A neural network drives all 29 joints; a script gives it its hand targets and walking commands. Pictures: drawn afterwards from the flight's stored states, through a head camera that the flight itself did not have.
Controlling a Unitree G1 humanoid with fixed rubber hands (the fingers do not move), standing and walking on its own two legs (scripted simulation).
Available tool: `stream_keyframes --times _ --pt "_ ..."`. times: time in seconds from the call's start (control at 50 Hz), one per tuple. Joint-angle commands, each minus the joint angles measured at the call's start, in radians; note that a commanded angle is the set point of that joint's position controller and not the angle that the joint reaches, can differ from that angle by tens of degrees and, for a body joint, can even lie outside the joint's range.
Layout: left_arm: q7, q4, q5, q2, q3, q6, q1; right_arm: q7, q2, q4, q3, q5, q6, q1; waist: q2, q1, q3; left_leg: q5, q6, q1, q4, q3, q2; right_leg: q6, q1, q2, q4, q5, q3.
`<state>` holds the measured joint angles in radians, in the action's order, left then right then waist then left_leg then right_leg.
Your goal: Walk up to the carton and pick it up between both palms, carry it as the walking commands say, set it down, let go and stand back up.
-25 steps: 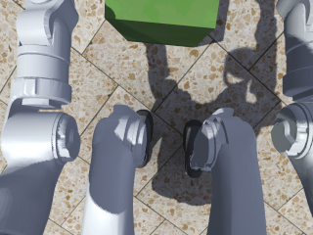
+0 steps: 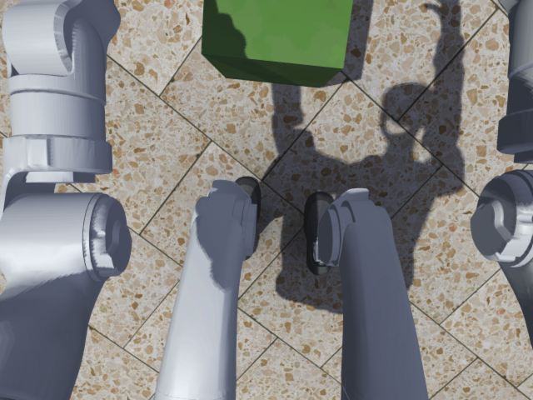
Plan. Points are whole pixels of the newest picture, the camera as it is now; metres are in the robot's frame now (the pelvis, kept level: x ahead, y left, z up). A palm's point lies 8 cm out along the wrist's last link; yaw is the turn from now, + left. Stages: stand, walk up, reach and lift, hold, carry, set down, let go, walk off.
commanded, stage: set down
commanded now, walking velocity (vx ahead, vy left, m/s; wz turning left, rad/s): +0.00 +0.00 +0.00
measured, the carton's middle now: (278, 14) +0.60 +0.04 -0.41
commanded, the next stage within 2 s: let go in 0.34 s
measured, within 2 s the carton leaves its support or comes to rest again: neither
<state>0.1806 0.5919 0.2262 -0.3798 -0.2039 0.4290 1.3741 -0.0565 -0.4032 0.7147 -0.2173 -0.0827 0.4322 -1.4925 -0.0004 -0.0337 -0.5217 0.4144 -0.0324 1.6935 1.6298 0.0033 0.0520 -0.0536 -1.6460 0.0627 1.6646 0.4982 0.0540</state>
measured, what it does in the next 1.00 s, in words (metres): rises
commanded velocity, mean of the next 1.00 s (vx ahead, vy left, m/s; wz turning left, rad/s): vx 0.00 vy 0.00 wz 0.00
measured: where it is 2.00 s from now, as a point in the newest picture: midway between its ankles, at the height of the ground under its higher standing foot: (280, 240)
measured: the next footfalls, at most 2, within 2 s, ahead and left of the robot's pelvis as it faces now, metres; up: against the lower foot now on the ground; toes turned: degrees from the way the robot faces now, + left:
none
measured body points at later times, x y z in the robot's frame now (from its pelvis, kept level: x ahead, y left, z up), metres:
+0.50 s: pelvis +0.01 +0.00 +0.11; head +0.36 +0.02 +0.39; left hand +0.57 +0.23 +0.01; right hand +0.61 -0.18 +0.03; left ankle +0.15 +0.10 -0.50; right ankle +0.12 -0.09 -0.50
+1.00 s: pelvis +0.06 +0.00 +0.18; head +0.24 +0.02 +0.59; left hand +0.37 +0.26 +0.10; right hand +0.42 -0.23 +0.12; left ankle +0.15 +0.10 -0.50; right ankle +0.12 -0.09 -0.50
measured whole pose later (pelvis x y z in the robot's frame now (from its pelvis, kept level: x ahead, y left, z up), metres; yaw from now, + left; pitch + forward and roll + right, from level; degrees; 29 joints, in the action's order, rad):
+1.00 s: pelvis +0.06 +0.00 +0.18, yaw +2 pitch +16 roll -1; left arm -0.03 0.32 0.13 -0.29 -0.13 0.29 0.28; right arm 0.04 -0.31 0.40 -0.18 -0.08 0.28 -0.35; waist 0.00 -0.03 -0.14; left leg 0.26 -0.02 0.92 0.89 -0.05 0.06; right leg -0.05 -0.86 0.06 0.89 0.32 0.03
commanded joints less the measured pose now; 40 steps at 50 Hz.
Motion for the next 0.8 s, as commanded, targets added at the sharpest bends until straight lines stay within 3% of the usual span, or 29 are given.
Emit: stream_keyframes --times 0.0,0.02,0.04,0.06,0.08,0.1,0.12,0.16,0.18,0.2,0.22,0.26,0.28,0.3,0.32,0.34,0.38,0.4,0.44,0.46,0.48,0.54,0.58,0.62,0.64,0.66,0.68,0.7,0.78 --pt "-0.023 -0.273 -0.027 -0.217 -0.026 -0.004 0.275 0.007 -0.292 -0.273 0.09 -0.127 -0.003 -0.28 0.034 -0.046 2.35 -0.341 0.036 -0.828 -0.19 0.029 0.015 0.03 0.851 0.024 -0.262 -0.408 -0.112" --pt "-0.02 -0.279 -0.028 -0.231 -0.031 0.001 0.267 0.009 -0.32 -0.336 0.067 -0.128 -0.007 -0.298 0.034 -0.042 2.393 -0.369 0.033 -0.895 -0.207 0.019 0.01 0.031 0.853 0.019 -0.288 -0.418 -0.115" --pt "-0.019 -0.248 -0.044 -0.248 -0.033 0.004 0.279 0.015 -0.315 -0.212 0.069 -0.114 0.008 -0.275 -0.006 -0.063 2.313 -0.337 0.043 -0.881 -0.243 0.026 0.006 0.029 0.81 0.023 -0.296 -0.374 -0.107" --pt "-0.02 -0.271 -0.026 -0.223 -0.022 0.005 0.255 0.012 -0.347 -0.269 0.043 -0.115 0.003 -0.263 0.011 -0.026 2.343 -0.37 0.042 -0.908 -0.249 0.027 0.008 0.022 0.882 0.021 -0.332 -0.428 -0.118" --pt "-0.019 -0.293 -0.022 -0.23 -0.032 0.007 0.274 0.01 -0.338 -0.298 0.046 -0.116 0.001 -0.265 0.032 -0.021 2.381 -0.369 0.04 -0.943 -0.276 0.02 0.009 0.029 0.9 0.024 -0.348 -0.428 -0.109" --pt "-0.029 -0.174 -0.023 -0.185 -0.006 0.012 0.232 0.021 -0.29 -0.205 0.057 -0.116 0.003 -0.241 0.011 -0.024 2.254 -0.346 0.041 -0.916 -0.301 0.012 0.004 0.03 0.86 0.018 -0.375 -0.396 -0.102" --pt "-0.024 -0.232 -0.035 -0.229 -0.038 0.006 0.242 0.019 -0.308 -0.269 0.067 -0.124 -0.002 -0.261 0.026 -0.037 2.307 -0.359 0.037 -0.938 -0.311 0.019 0.0 0.032 0.893 0.013 -0.386 -0.411 -0.117" --pt "-0.026 -0.263 -0.031 -0.222 -0.023 0.009 0.278 0.021 -0.344 -0.223 0.035 -0.095 0.001 -0.269 0.002 -0.012 2.307 -0.35 0.045 -0.996 -0.35 0.007 0.002 0.029 0.899 0.011 -0.423 -0.392 -0.116" --pt "-0.024 -0.266 -0.038 -0.207 -0.014 0.01 0.272 0.026 -0.325 -0.22 0.053 -0.105 0.003 -0.277 -0.013 -0.033 2.321 -0.35 0.053 -1.02 -0.37 0.018 0.001 0.032 0.903 0.017 -0.435 -0.385 -0.103" --pt "-0.029 -0.225 -0.035 -0.222 -0.022 0.011 0.282 0.024 -0.335 -0.195 0.046 -0.109 0.004 -0.26 0.001 -0.008 2.273 -0.343 0.044 -0.999 -0.389 0.021 -0.002 0.028 0.934 0.013 -0.477 -0.39 -0.126" --pt "-0.033 -0.189 -0.041 -0.211 -0.026 0.011 0.257 0.029 -0.326 -0.189 0.038 -0.097 0.0 -0.283 -0.019 -0.032 2.259 -0.334 0.048 -1.0 -0.422 0.015 -0.003 0.031 0.937 0.009 -0.486 -0.386 -0.117" --pt "-0.035 -0.22 -0.056 -0.204 -0.032 0.001 0.257 0.035 -0.31 -0.173 0.035 -0.079 -0.007 -0.248 -0.012 -0.023 2.245 -0.338 0.048 -1.035 -0.465 0.016 -0.005 0.032 0.991 0.009 -0.542 -0.39 -0.126" --pt "-0.045 -0.013 -0.064 -0.158 -0.021 0.004 0.213 0.044 -0.269 0.037 0.033 -0.061 -0.009 -0.193 -0.003 -0.002 2.052 -0.314 0.044 -0.967 -0.484 -0.01 -0.015 0.034 0.887 -0.001 -0.543 -0.358 -0.111" --pt "-0.043 -0.218 -0.065 -0.203 -0.052 -0.019 0.225 0.041 -0.293 -0.205 0.045 -0.083 -0.031 -0.252 0.008 -0.043 2.273 -0.416 0.042 -1.07 -0.494 0.007 -0.001 0.038 1.057 0.011 -0.559 -0.489 -0.128" --pt "-0.05 -0.019 -0.082 -0.153 -0.034 -0.018 0.23 0.044 -0.272 0.001 0.03 -0.057 -0.029 -0.232 0.017 -0.013 2.059 -0.341 0.041 -0.962 -0.494 -0.005 -0.011 0.04 0.917 -0.003 -0.558 -0.394 -0.121" --pt "-0.059 -0.029 -0.093 -0.132 -0.028 -0.032 0.236 0.053 -0.252 0.013 0.038 -0.042 -0.047 -0.217 -0.005 -0.009 2.032 -0.328 0.043 -0.998 -0.514 -0.012 -0.014 0.036 0.907 -0.008 -0.593 -0.367 -0.127" --pt "-0.072 0.02 -0.108 -0.101 -0.043 -0.067 0.189 0.064 -0.232 0.062 0.037 -0.003 -0.074 -0.197 0.039 0.008 2.01 -0.363 0.048 -0.95 -0.503 -0.009 -0.003 0.041 0.96 -0.005 -0.577 -0.428 -0.117" --pt "-0.073 -0.043 -0.116 -0.079 -0.032 -0.094 0.184 0.062 -0.23 -0.029 0.017 -0.006 -0.103 -0.209 0.007 -0.008 2.061 -0.423 0.052 -0.983 -0.523 -0.015 0.0 0.039 0.989 -0.004 -0.583 -0.513 -0.129" --pt "-0.084 0.071 -0.154 -0.094 -0.067 -0.088 0.137 0.055 -0.208 0.1 0.011 0.031 -0.09 -0.13 0.008 -0.002 1.959 -0.36 0.051 -0.917 -0.54 0.002 0.004 0.045 1.011 -0.022 -0.618 -0.462 -0.146" --pt "-0.086 -0.003 -0.139 -0.094 -0.057 -0.095 0.121 0.058 -0.205 0.011 0.023 0.019 -0.101 -0.115 0.037 0.015 2.095 -0.393 0.047 -0.993 -0.532 -0.001 0.011 0.049 1.072 -0.007 -0.609 -0.494 -0.13" --pt "-0.093 0.067 -0.148 -0.093 -0.052 -0.081 0.079 0.057 -0.196 0.09 0.023 0.031 -0.088 -0.091 0.029 0.011 2.023 -0.334 0.039 -0.956 -0.539 0.0 0.01 0.047 1.054 -0.014 -0.614 -0.443 -0.136" --pt "-0.101 -0.056 -0.156 -0.09 -0.02 -0.086 -0.089 0.043 -0.176 -0.021 0.014 0.08 -0.09 0.103 0.034 0.024 2.134 -0.409 0.047 -1.074 -0.561 -0.007 0.015 0.052 1.148 -0.012 -0.624 -0.532 -0.129" --pt "-0.115 -0.282 -0.118 -0.105 0.054 -0.098 -0.167 0.025 -0.174 -0.321 0.031 0.035 -0.103 0.145 0.041 0.027 2.297 -0.504 0.033 -1.238 -0.565 -0.028 0.013 0.056 1.208 0.0 -0.625 -0.594 -0.13" --pt "-0.126 -0.439 -0.107 -0.116 0.085 -0.074 -0.305 0.02 -0.133 -0.441 0.111 0.014 -0.078 0.307 0.032 0.011 2.405 -0.508 0.041 -1.321 -0.587 -0.016 0.008 0.053 1.335 -0.004 -0.652 -0.601 -0.14" --pt "-0.132 -0.48 -0.099 -0.111 0.108 -0.062 -0.382 0.022 -0.109 -0.486 0.124 -0.027 -0.068 0.358 -0.003 0.0 2.371 -0.523 0.037 -1.352 -0.591 -0.017 0.005 0.049 1.355 -0.005 -0.659 -0.624 -0.151" --pt "-0.138 -0.426 -0.095 -0.094 0.124 -0.046 -0.496 0.025 -0.116 -0.427 0.125 -0.016 -0.052 0.492 0.031 0.021 2.24 -0.482 0.035 -1.34 -0.617 -0.027 -0.006 0.05 1.333 -0.006 -0.684 -0.57 -0.144" --pt "-0.143 -0.463 -0.091 -0.12 0.106 -0.051 -0.466 0.025 -0.118 -0.556 0.122 -0.036 -0.061 0.411 0.037 0.006 2.173 -0.501 0.031 -1.292 -0.622 -0.022 -0.003 0.05 1.337 0.0 -0.695 -0.621 -0.15" --pt "-0.147 -0.6 -0.098 -0.106 0.092 -0.07 -0.568 0.032 -0.119 -0.673 0.121 -0.033 -0.081 0.514 0.044 0.009 2.243 -0.585 0.034 -1.359 -0.625 -0.023 0.001 0.049 1.426 0.004 -0.706 -0.717 -0.157" --pt "-0.177 -0.624 -0.093 -0.068 0.12 -0.083 -0.725 0.059 -0.055 -0.66 0.136 -0.058 -0.085 0.751 0.007 0.025 2.067 -0.474 0.023 -1.385 -0.681 -0.042 -0.015 0.041 1.405 -0.012 -0.766 -0.578 -0.164"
